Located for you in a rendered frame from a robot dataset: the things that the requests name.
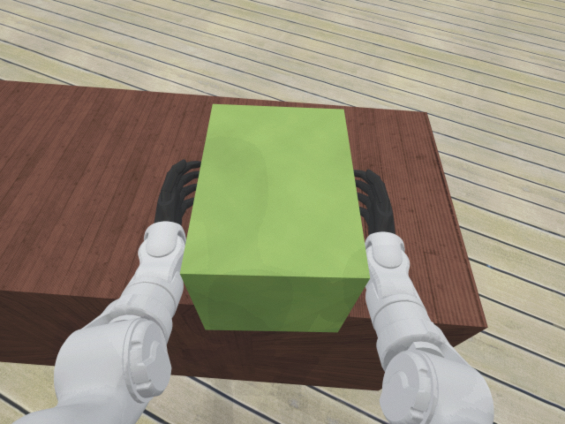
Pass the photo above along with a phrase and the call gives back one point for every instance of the robot left forearm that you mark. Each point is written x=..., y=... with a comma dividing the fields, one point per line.
x=156, y=288

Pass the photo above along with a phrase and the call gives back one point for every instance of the robot right hand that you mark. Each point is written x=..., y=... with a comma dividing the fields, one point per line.
x=379, y=214

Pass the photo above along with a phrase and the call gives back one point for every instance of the robot right forearm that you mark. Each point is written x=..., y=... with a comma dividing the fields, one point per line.
x=398, y=315

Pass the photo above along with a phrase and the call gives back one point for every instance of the pedestal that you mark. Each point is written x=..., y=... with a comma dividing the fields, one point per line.
x=81, y=171

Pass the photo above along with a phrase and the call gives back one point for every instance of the carton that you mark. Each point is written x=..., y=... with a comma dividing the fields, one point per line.
x=275, y=241

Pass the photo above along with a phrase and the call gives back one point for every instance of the left robot upper arm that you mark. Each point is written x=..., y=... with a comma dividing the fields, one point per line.
x=107, y=374

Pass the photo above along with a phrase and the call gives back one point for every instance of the right robot upper arm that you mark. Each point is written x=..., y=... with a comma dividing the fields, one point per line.
x=422, y=388

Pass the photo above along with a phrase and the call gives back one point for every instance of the robot left hand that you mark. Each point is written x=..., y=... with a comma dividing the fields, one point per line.
x=171, y=204

